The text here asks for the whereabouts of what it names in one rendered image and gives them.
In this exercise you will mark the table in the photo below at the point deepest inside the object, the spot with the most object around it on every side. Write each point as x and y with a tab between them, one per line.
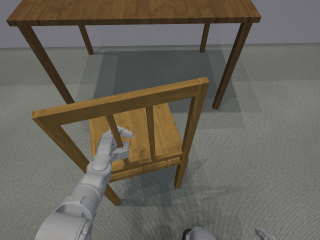
83	13

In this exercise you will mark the robot left upper arm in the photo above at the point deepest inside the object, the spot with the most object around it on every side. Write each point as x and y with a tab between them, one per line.
62	226

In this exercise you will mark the chair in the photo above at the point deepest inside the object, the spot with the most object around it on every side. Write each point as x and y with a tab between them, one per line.
156	143

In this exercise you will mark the left robot hand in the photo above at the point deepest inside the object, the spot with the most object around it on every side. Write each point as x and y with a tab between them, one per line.
107	145

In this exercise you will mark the robot left forearm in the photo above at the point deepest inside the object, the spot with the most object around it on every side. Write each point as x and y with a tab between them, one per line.
88	193

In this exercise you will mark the right robot foot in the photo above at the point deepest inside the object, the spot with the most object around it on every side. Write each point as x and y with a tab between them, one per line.
186	233

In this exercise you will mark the right robot hand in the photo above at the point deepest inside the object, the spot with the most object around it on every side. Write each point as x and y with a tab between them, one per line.
263	234

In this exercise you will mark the robot right thigh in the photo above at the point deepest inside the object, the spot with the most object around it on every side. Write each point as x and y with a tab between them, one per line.
199	234

